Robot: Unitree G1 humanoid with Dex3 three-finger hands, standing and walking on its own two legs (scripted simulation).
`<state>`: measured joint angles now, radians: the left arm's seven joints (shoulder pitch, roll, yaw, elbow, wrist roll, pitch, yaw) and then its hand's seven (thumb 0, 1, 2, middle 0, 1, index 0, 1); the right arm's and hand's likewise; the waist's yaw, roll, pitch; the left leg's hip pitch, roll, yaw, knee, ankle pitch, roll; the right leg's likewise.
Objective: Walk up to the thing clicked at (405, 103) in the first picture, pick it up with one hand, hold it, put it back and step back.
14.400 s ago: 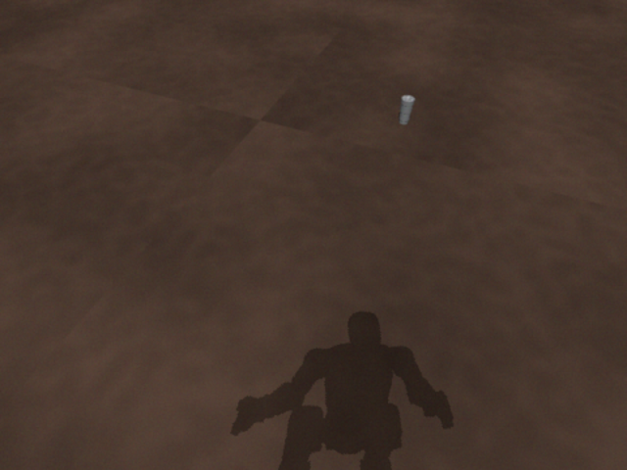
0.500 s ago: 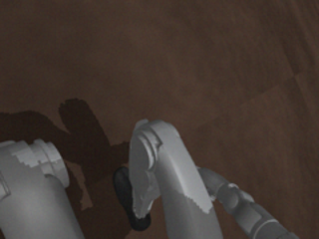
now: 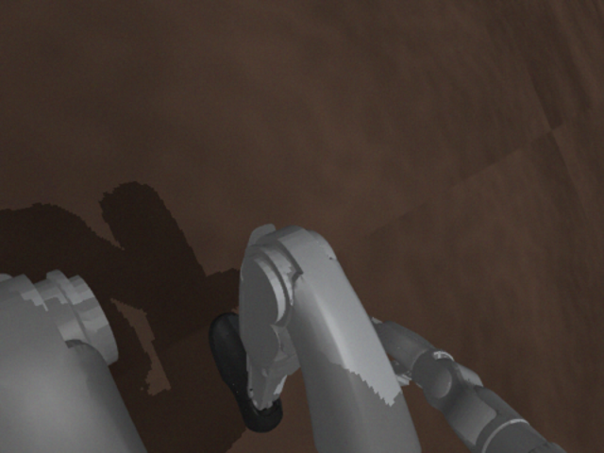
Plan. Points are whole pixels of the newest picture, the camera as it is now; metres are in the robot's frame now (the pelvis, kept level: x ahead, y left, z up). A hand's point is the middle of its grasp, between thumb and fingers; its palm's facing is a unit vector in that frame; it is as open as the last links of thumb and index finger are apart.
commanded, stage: close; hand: left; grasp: from the side
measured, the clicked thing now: out of the picture +0.42 +0.37 -0.21
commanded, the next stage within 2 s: settle in 0.02 s
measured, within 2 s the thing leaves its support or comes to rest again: leaves its support in 0.26 s
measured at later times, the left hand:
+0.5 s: hand out of the picture +0.41 +0.38 -0.13, palm faces +0.54 -0.84 +0.02, open 9.6 cm
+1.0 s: hand out of the picture +0.38 +0.40 -0.02, palm faces +0.54 -0.84 -0.03, open 9.6 cm
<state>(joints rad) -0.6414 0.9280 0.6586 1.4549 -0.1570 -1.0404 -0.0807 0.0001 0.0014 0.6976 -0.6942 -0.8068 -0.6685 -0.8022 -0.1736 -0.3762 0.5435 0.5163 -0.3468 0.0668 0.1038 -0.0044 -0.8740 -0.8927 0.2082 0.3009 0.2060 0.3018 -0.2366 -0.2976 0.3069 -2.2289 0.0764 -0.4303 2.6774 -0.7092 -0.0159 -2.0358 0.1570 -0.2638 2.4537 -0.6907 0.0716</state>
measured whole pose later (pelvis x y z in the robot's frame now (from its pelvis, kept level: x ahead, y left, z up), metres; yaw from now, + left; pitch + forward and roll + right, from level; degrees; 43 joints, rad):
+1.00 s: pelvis +0.01 -0.02 +0.03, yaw +5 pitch +23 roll -12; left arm -0.56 0.68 0.58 0.94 -0.18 -0.64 -0.16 -0.01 -0.31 1.07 -0.78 -1.04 -0.73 -1.03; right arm 0.00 -0.31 0.24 0.59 -0.16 0.09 0.09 0.00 -0.88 -0.89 0.21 0.30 0.21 0.30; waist -0.12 -0.11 0.05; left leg -2.27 0.07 -0.28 2.51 -0.67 -0.03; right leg -2.11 0.08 -0.18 2.39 -0.71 0.03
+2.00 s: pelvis +0.02 -0.02 +0.09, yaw +11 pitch +30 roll -7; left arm -0.61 0.53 0.57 0.86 -0.15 -0.52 -0.19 0.00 -0.31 1.07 -0.78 -1.04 -0.73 -1.03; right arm 0.08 -0.27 0.08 0.66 -0.08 0.05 0.04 0.00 -0.89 -0.90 0.21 0.30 0.20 0.30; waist -0.09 -0.03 -0.07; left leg -2.18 0.08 -0.17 2.28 -0.65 -0.02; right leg -2.05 0.05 -0.10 2.24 -0.73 0.01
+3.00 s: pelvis +0.04 -0.02 +0.23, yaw +15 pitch +30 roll -6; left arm -0.30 0.34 0.39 0.35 -0.21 -0.29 -0.11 0.00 -0.32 1.07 -0.79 -1.03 -0.74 -1.02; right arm 0.12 -0.24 0.00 0.61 0.03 0.01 -0.03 0.00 -0.91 -0.89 0.21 0.30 0.20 0.30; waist -0.03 0.02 -0.17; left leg -1.74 0.08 -0.10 1.83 -0.63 -0.02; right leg -1.63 0.02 -0.07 1.79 -0.70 0.01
